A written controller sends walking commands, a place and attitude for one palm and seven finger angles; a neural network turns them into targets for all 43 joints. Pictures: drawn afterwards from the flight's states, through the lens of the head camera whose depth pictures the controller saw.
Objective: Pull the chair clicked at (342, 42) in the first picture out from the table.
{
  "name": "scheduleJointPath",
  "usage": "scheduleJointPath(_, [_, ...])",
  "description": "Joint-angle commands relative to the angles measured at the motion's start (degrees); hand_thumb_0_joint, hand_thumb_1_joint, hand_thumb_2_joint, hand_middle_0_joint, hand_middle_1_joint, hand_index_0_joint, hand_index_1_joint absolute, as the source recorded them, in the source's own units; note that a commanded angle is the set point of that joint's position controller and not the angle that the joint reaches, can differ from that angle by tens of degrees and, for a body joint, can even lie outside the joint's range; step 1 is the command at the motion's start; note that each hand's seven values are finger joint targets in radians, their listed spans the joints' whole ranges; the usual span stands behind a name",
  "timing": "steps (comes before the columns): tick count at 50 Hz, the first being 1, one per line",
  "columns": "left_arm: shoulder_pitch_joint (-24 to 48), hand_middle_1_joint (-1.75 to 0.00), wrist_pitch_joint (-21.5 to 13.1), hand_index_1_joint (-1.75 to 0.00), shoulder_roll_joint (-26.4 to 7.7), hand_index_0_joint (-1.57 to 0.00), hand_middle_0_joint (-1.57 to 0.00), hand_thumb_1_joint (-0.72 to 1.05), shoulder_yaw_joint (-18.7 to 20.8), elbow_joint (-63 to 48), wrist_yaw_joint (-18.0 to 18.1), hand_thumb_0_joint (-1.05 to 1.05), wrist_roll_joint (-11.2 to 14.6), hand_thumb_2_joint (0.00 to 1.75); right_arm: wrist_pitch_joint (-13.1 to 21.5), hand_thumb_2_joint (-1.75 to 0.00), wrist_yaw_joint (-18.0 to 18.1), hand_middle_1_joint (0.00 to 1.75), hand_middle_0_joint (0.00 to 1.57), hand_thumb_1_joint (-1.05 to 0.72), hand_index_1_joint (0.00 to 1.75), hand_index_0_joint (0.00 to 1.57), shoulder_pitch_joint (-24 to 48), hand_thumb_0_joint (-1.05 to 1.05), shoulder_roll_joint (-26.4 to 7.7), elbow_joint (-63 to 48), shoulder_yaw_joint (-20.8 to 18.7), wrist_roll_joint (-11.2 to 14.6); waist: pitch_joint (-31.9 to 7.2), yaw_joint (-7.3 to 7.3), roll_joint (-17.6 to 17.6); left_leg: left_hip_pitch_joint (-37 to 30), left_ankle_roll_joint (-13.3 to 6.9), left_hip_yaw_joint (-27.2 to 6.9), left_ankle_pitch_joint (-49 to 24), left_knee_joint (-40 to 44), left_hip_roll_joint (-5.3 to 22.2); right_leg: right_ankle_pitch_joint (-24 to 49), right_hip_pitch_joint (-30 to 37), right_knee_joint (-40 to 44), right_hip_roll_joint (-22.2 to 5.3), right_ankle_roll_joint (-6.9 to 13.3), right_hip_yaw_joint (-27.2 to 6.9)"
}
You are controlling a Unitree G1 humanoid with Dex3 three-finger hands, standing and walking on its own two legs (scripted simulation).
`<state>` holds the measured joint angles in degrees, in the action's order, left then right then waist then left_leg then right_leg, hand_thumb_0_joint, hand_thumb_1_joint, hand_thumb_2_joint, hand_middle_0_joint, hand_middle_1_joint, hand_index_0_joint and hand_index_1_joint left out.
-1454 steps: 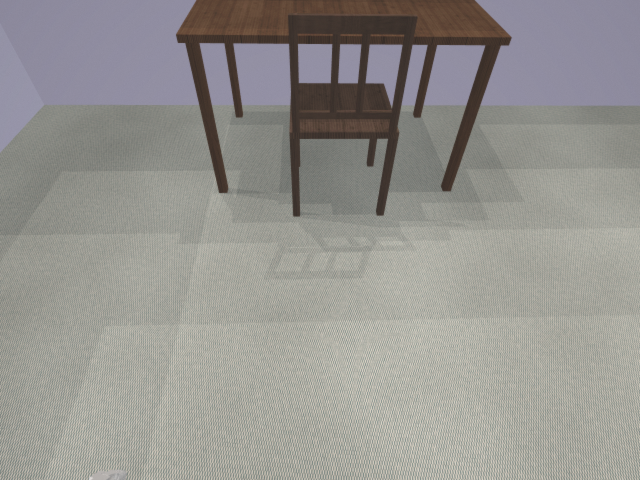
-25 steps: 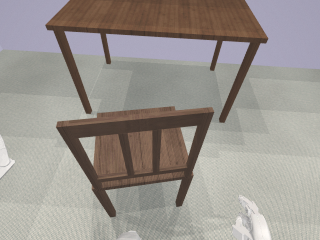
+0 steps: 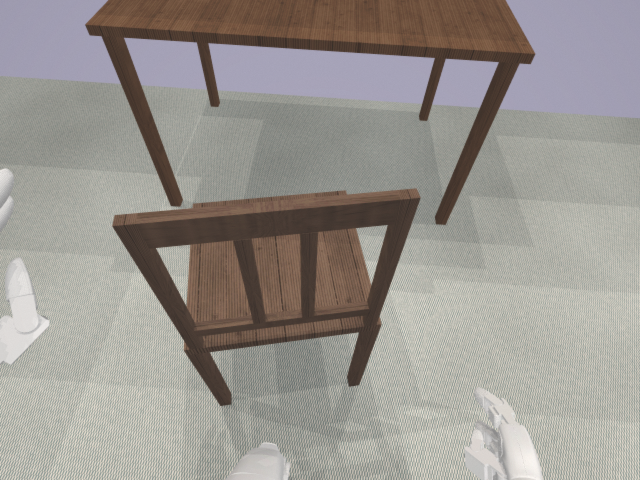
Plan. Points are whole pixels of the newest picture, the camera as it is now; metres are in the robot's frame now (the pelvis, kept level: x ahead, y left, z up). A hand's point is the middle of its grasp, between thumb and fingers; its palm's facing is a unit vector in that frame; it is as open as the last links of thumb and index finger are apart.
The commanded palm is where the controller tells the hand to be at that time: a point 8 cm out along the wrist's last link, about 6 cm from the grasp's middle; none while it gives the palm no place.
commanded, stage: step back with the hand held close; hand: left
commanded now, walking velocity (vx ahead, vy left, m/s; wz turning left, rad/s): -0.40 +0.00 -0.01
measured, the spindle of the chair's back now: (251, 283) +0.42 +0.15 -0.10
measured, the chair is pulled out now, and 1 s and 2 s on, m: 0.56 0.56 0.56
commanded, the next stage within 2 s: stop stepping back and stand still in 0.16 s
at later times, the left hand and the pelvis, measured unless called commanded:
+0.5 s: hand (1, 465) +0.11 +0.23 +0.18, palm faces +0.36 -0.78 -0.51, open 7.4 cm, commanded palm +0.06 +0.27 +0.19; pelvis -0.09 -0.03 +0.01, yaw -3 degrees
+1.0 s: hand out of the picture +0.08 +0.26 +0.16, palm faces +0.44 -0.79 -0.43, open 7.4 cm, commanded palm +0.02 +0.29 +0.19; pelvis -0.13 -0.01 +0.01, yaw -2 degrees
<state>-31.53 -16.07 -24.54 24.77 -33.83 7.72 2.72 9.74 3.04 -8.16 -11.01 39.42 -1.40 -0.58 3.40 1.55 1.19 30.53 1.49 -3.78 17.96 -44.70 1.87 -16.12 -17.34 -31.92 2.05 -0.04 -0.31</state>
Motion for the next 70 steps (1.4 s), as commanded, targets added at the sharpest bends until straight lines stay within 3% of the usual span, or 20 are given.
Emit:
scheduleJointPath(1, [1.03,-0.3,-2.22,-0.3,-13.55,-0.2,-0.2,0.9,12.1,-5.56,2.87,0.0,-0.59,0.9,0.74,-0.9,1.85,0.3,0.2,-0.9,0.3,0.2,7.07,0.0,-4.78,-9.19,-1.64,0.28,-8.87,-1.89,-8.88,-5.07,-0.51,-0.47,4.9,4.47,-1.05,34.53,4.46,7.83,-17.05,8.16,-8.87])
scheduleJointPath(3, [-1.05,-0.3,-2.7,-0.3,-11.65,-0.2,-0.2,0.9,11.18,-4.69,2.47,0.0,-0.43,0.9,-0.17,-0.9,2.73,0.3,0.2,-0.9,0.3,0.2,5.57,0.0,-5.39,-9.03,-1.9,0.4,-10.06,-2.23,-4.84,-13.28,-2.09,0.8,-20.41,23.29,1.66,31.61,5.71,0.08,-9.11,1.98,-2.59])
scheduleJointPath(4, [-0.79,-0.3,-3.17,-0.3,-11.02,-0.2,-0.2,0.9,10.05,-7.09,1.81,0.0,0.13,0.9,0.04,-0.9,2.41,0.3,0.2,-0.9,0.3,0.2,4.87,0.0,-6.99,-9.62,-2.95,0.44,-12.01,-1.69,1.54,-18.27,-5.57,-7.84,-39.36,24.85,10.87,17.19,1.93,-6.7,-4.6,-0.56,0.27])
scheduleJointPath(6, [-5.37,-0.3,-3.02,-0.3,-9.68,-0.2,-0.2,0.9,8.57,-3.5,0.7,0.0,1.02,0.9,1.33,-0.9,1.3,0.3,0.2,-0.9,0.3,0.2,3.63,0.0,-7.06,-9.32,-4.1,0.08,-14.65,-1.11,9.23,-26.57,-11.59,-10.98,-54.12,22.37,19.12,-13.66,-7.94,-21.67,-1.59,-0.57,-2.68])
scheduleJointPath(7, [-3.65,-0.3,-2.77,-0.3,-9.49,-0.2,-0.2,0.9,7.96,-8.52,0.25,0.0,1.87,0.9,2.09,-0.9,1.02,0.3,0.2,-0.9,0.3,0.2,3.25,0.0,-6.29,-9.59,-3.0,-1.31,-15.78,-1.03,14.14,-22.43,-12.52,-12.4,-52.28,22.9,19.63,-16.92,-6.49,-24.62,-2.16,-1.11,-4.37])
scheduleJointPath(11, [-0.1,-0.3,-2.29,-0.3,-12.92,-0.2,-0.2,0.9,9.45,-16.89,1.38,0.0,0.84,0.9,3.33,-0.9,0.19,0.3,0.2,-0.9,0.3,0.2,2.89,0.0,-8.45,-8.69,-3.91,-0.1,-14.86,-0.41,11.64,-21.84,-9.65,-5.61,-44.45,21.41,16.23,-7.87,-1.96,-14.82,-3.67,0.12,-1.1])
scheduleJointPath(14, [-4.16,-0.3,-1.25,-0.3,-11.58,-0.2,-0.2,0.9,10.03,-12.95,1.17,0.0,1.99,0.9,3.38,-0.9,0.03,0.3,0.2,-0.9,0.3,0.2,2.45,0.0,-8.19,-9.86,-2.98,0.1,-12.06,-1.09,15.03,-14.66,-8.49,-5.45,-18.81,24.44,14.37,-8.76,2.81,-6.79,-3.55,0.0,0.21])
scheduleJointPath(18, [-4.73,-0.3,0.59,-0.3,-12.93,-0.2,-0.2,0.9,10.92,-8.58,1.44,0.0,1.54,0.9,0.88,-0.9,0.06,0.3,0.2,-0.9,0.3,0.2,1.2,0.0,-7.67,-11.65,-2.01,1.2,-9.03,-2.06,4.2,-9.17,-1.81,3.12,12.73,13.95,3.23,-1.45,7.62,14.97,-5.96,1.13,1.81])
scheduleJointPath(20, [-1.16,-0.3,2.08,-0.3,-12.12,-0.2,-0.2,0.9,9.05,-5.59,1.64,0.0,1.25,0.9,-0.24,-0.9,0.55,0.3,0.2,-0.9,0.3,0.2,-0.55,0.0,-7.82,-11.76,-3.08,1.99,-7.68,-2.8,-14.86,-11.54,0.62,3.93,8.28,-9.21,-2.0,-20.86,-7.7,22.02,-18.74,8.22,-18.3])
scheduleJointPath(21, [-0.74,-0.3,3.09,-0.3,-11.85,-0.2,-0.2,0.9,8.94,-4.96,2.31,0.0,1.06,0.9,-0.98,-0.9,0.39,0.3,0.2,-0.9,0.3,0.2,-0.47,0.0,-8.09,-10.87,-3.04,2.04,-7.08,-2.98,-14.05,-11.77,-0.09,2.15,4.88,-15.52,-1.64,-17.59,-9.26,22.78,-21.71,10.31,-20.58])
scheduleJointPath(24, [2.17,-0.3,3.07,-0.3,-10.62,-0.2,-0.2,0.9,6.95,-0.23,2.49,0.0,0.22,0.9,-1.55,-0.9,0.8,0.3,0.2,-0.9,0.3,0.2,1.75,0.0,-6.69,-10.8,-1.15,1.72,-3.77,-3.94,-9.92,-10.12,-1.97,2.14,5.04,-5.67,0.23,-10.63,-5.28,17.82,-18.46,6.1,-8.3])
scheduleJointPath(28, [3.0,-0.3,0.73,-0.3,-10.59,-0.2,-0.2,0.9,6.1,-2.29,2.55,0.0,-0.98,0.9,0.8,-0.9,1.43,0.3,0.2,-0.9,0.3,0.2,1.31,0.0,-7.66,-10.71,-2.2,1.63,-1.44,-2.59,-7.16,-15.04,-4.09,4.03,2.25,20.98,-0.4,-3.47,2.91,14.69,-14.35,3.36,-6.33])
scheduleJointPath(33, [0.47,-0.3,-0.76,-0.3,-11.52,-0.2,-0.2,0.9,7.59,-8.67,2.1,0.0,-1.72,0.9,1.9,-0.9,0.37,0.3,0.2,-0.9,0.3,0.2,0.72,0.0,-7.73,-11.86,-2.24,1.97,-3.8,-1.84,14.44,-12.62,-5.63,-4.37,-8.31,28.42,6.67,2.47,9.45,4.44,-6.19,-0.59,2.65])
scheduleJointPath(37, [-0.04,-0.3,-0.97,-0.3,-9.57,-0.2,-0.2,0.9,6.93,-5.06,2.28,0.0,-1.09,0.9,2.5,-0.9,0.32,0.3,0.2,-0.9,0.3,0.2,-1.02,0.0,-7.98,-11.07,-2.74,2.4,-3.96,-2.15,4.17,-8.82,-4.45,-2.51,-1.41,26.23,5.03,4.83,13.19,8.09,-6.23,-0.38,1.14])
scheduleJointPath(43, [2.79,-0.3,-0.17,-0.3,-7.71,-0.2,-0.2,0.9,5.1,-1.18,2.61,0.0,-1.22,0.9,1.9,-0.9,0.57,0.3,0.2,-0.9,0.3,0.2,-0.71,0.0,-7.73,-10.99,-2.2,2.24,-2.32,-2.4,3.21,-6.72,-4.39,-1.61,10.84,27.85,4.41,-0.61,11.01,10.09,-5.73,-0.4,-0.55])
scheduleJointPath(54, [5.84,-0.3,1.11,-0.3,-8.05,-0.2,-0.2,0.9,4.66,-5.79,3.26,0.0,-1.21,0.9,1.58,-0.9,0.97,0.3,0.2,-0.9,0.3,0.2,0.94,0.0,-6.66,-11.24,-1.3,1.42,-5.37,-2.11,4.18,-12.79,-3.77,-0.75,0.16,26.56,4.09,7.26,12.36,11.73,-6.41,0.1,-1.48])
scheduleJointPath(55, [6.29,-0.3,10.91,-0.3,3.25,-0.2,-0.2,0.9,-18.42,40.68,-5.31,0.0,-6.36,0.9,1.45,-0.9,-4.18,0.3,0.2,-0.9,0.3,0.2,1.22,0.0,-14.93,2.22,-3.92,0.29,-1.12,-4.13,2.25,-9.86,-3.96,-1.89,-18.36,16.62,3.23,18.08,1.77,0.34,-7.76,0.81,2.42])
scheduleJointPath(56, [4.23,-0.3,15.15,-0.3,8.44,-0.2,-0.2,0.9,-17.98,42.5,-6.71,0.0,-5.38,0.9,-2.08,-0.9,-3.68,0.3,0.2,-0.9,0.3,0.2,-4.37,0.0,-8.1,2.89,-2.87,0.43,-7.71,-2.86,-0.74,-16.3,-3.36,1.3,-28.62,16.05,2.64,19.45,3.27,2.88,-7.81,0.99,1.43])
scheduleJointPath(61, [11.97,-0.3,16.75,-0.3,7.54,-0.2,-0.2,0.9,-20.56,56.58,-6.79,0.0,-4.65,0.9,-6.89,-0.9,-2.99,0.3,0.2,-0.9,0.3,0.2,-4.26,0.0,-7.99,1.95,-1.23,-0.7,-6.35,-1.5,-10.26,-13.78,-4.83,-3.0,-21.98,17.5,3.4,13.63,5.79,3.52,-8.41,2.02,0.39])
scheduleJointPath(70, [11.4,-0.3,16.97,-0.3,8.41,-0.2,-0.2,0.9,-22.07,81.71,-6.17,0.0,-3.85,0.9,-8.81,-0.9,-1.87,0.3,0.2,-0.9,0.3,0.2,-8.25,0.0,-4.71,11.13,0.03,-0.68,-4.11,-1.12,9.63,-14.68,-3.98,-1.27,-5.76,22.41,2.5,4.54,7.33,8.81,-7.82,2.16,0.15])
